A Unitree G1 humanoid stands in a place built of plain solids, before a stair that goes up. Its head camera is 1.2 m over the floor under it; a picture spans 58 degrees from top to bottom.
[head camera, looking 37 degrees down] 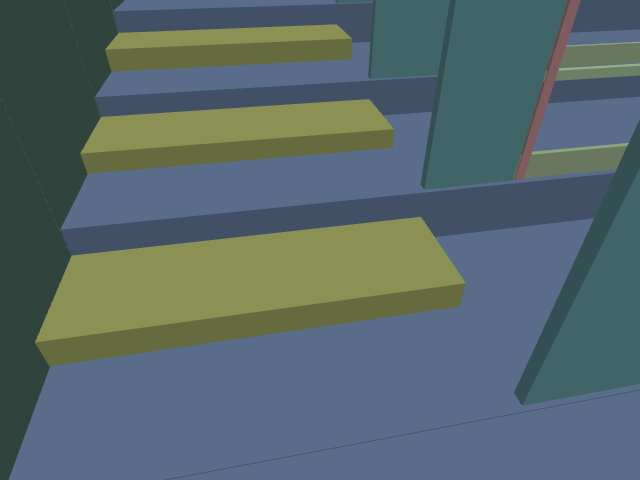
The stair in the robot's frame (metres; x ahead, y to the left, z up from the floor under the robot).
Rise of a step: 0.12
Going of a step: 0.44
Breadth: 1.46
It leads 11 degrees to the left of straight ahead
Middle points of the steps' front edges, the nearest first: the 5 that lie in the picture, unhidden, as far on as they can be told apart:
1.03 0.18 0.13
1.46 0.26 0.25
1.90 0.35 0.35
2.33 0.43 0.46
2.77 0.51 0.58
